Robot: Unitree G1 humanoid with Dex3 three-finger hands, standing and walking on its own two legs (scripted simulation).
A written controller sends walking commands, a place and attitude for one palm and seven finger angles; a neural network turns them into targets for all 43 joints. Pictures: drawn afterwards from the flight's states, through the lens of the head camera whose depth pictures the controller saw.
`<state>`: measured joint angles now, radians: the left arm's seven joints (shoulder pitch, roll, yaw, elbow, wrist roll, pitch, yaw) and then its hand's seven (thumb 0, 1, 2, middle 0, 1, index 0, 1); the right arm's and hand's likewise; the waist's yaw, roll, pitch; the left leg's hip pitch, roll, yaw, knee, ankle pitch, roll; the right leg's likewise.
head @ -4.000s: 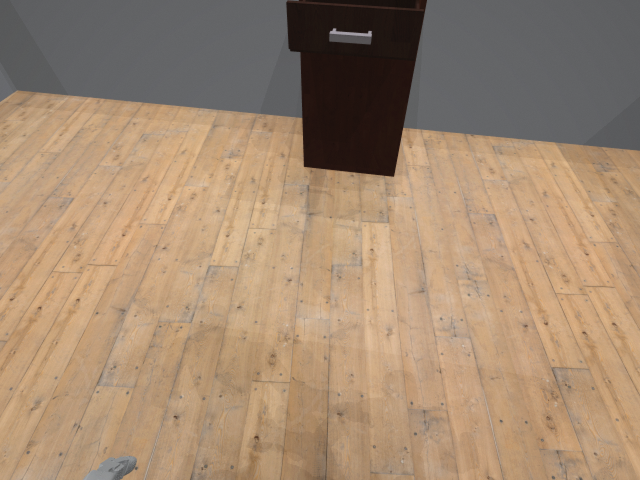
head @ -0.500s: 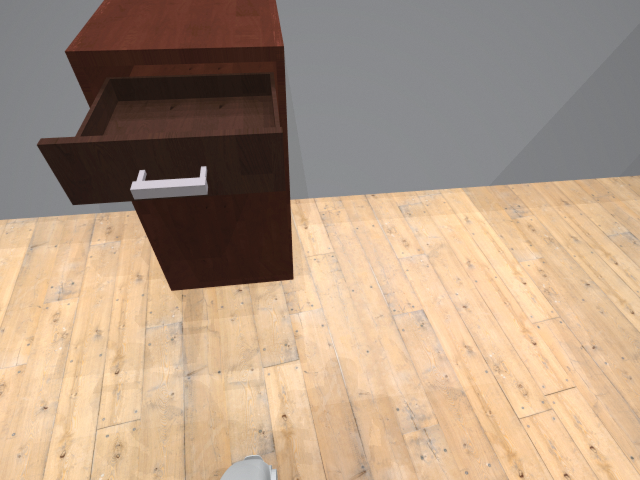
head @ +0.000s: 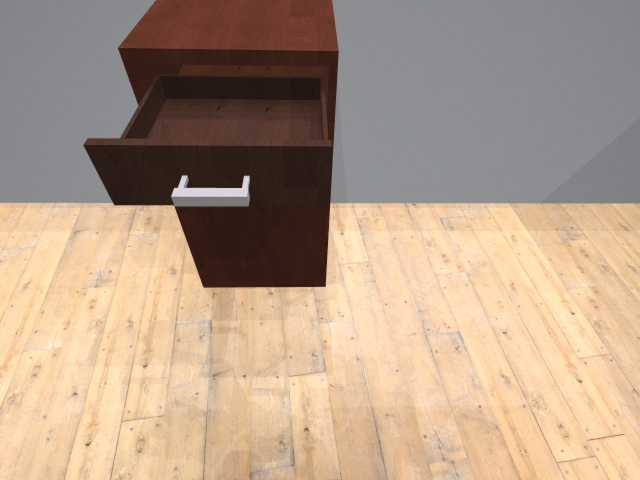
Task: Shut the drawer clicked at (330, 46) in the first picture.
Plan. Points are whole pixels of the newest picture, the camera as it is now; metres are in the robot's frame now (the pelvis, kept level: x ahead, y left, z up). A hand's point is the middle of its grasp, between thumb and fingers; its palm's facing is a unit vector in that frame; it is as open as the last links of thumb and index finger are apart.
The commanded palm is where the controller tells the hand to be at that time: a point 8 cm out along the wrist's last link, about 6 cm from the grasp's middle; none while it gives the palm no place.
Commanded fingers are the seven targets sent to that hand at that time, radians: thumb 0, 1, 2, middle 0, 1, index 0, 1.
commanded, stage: take the last steps up to it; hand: left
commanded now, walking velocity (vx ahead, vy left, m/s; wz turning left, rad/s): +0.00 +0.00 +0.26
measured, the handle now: (213, 189) +0.58 +0.22 +0.02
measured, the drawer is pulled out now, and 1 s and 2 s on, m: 0.30 0.30 0.30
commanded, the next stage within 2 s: come to a stop and stand still in 1.12 s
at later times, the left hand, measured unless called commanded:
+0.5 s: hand out of the picture -0.06 +0.13 -0.15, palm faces +0.23 -0.96 -0.18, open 7.3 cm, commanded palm none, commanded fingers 0.00 0.90 0.90 -0.20 -0.30 -0.20 -0.30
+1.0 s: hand (181, 401) +0.26 +0.23 -0.16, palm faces +0.08 -0.97 -0.21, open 7.3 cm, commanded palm none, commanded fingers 0.00 0.90 0.90 -0.20 -0.30 -0.20 -0.30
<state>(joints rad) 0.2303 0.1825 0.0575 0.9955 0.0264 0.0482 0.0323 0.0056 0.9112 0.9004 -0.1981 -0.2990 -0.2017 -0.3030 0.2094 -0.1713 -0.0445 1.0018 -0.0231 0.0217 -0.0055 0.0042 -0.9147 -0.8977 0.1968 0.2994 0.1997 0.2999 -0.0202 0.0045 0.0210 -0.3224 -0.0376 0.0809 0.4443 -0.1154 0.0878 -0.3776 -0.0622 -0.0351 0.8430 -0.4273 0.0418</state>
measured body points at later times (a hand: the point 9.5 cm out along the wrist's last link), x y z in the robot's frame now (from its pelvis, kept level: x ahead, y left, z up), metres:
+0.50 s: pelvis +0.03 -0.01 +0.01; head +0.05 -0.03 +0.46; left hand -0.07 +0.18 -0.14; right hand +0.08 -0.25 -0.15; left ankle +0.03 +0.14 -0.69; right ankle -0.01 -0.13 -0.74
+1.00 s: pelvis +0.17 +0.04 +0.00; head +0.20 +0.03 +0.45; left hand +0.26 +0.28 -0.14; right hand +0.13 -0.19 -0.16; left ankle +0.06 +0.13 -0.74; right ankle +0.30 -0.07 -0.71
